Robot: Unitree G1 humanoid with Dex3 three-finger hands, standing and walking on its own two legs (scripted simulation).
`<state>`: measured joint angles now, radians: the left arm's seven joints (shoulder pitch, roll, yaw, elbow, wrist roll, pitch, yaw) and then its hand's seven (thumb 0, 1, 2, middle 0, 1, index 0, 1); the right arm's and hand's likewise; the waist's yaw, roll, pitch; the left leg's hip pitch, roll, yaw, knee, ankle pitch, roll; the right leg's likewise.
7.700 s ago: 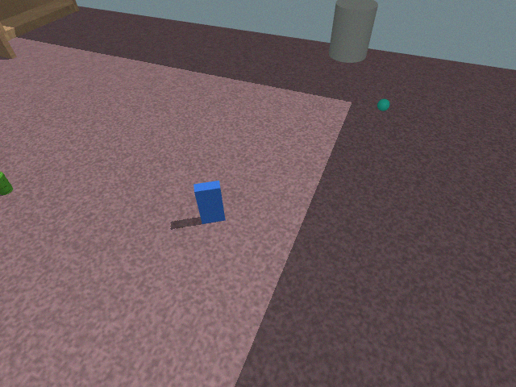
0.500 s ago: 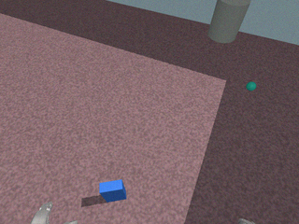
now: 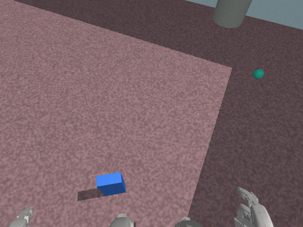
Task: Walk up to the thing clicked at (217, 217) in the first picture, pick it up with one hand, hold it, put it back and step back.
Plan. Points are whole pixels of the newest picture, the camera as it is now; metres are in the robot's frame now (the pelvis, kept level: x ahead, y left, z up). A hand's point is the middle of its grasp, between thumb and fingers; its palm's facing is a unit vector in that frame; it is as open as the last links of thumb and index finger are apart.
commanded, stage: go down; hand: left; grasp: from the side
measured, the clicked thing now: (112, 184) +0.38 +0.21 -0.58
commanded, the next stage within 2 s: none
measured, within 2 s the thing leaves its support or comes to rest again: neither
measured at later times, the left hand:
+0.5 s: hand (36, 218) +0.20 +0.36 -0.18, palm faces +0.21 -0.95 -0.25, open 17.6 cm
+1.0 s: hand (36, 200) +0.25 +0.40 -0.24, palm faces +0.22 -0.96 -0.16, open 17.5 cm
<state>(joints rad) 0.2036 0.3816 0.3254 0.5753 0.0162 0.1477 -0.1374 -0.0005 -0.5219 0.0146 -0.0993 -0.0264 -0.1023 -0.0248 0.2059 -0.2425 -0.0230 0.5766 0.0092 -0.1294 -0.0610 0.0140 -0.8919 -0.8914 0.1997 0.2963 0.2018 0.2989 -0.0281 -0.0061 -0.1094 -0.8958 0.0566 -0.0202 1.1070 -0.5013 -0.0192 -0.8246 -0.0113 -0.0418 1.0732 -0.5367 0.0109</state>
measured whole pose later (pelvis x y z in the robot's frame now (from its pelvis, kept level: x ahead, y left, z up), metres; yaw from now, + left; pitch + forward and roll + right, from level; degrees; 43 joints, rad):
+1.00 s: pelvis -0.07 +0.00 -0.20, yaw -4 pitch +33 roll -6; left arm -0.30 0.74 0.77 0.96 -0.17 -0.31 -0.59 -0.01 -0.55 0.00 -0.08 -0.01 -0.08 -0.01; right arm 0.10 -0.32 0.04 0.66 -0.03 -0.19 -0.07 0.01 -0.91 -0.90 0.20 0.30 0.20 0.30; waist -0.02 -0.03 -0.16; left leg -1.83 0.06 -0.10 1.90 -0.65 -0.02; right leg -1.73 0.00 -0.07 1.86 -0.70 0.01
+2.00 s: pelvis -0.08 +0.00 -0.28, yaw -6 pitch +33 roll -7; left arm -0.45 0.90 0.89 1.04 -0.20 -0.29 -0.71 -0.01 -0.56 0.01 -0.06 0.00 -0.05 -0.01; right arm 0.09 -0.35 0.08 0.67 -0.04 -0.20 -0.08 0.01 -0.93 -0.91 0.20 0.30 0.21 0.30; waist -0.03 -0.04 -0.12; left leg -2.06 0.06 -0.13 2.14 -0.67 -0.03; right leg -1.95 0.01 -0.09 2.09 -0.72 0.01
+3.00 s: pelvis -0.09 +0.01 -0.39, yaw -12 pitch +22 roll -10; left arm -0.53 0.86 0.87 1.26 -0.31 -0.76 -0.74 -0.01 -0.61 0.00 -0.10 -0.04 -0.08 -0.06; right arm -0.11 -0.35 0.28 0.69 -0.21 -0.15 -0.01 0.01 -0.93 -0.91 0.20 0.30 0.21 0.30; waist -0.12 -0.19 0.15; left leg -2.25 0.06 -0.27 2.55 -0.71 -0.05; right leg -2.13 0.07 -0.16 2.44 -0.72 0.03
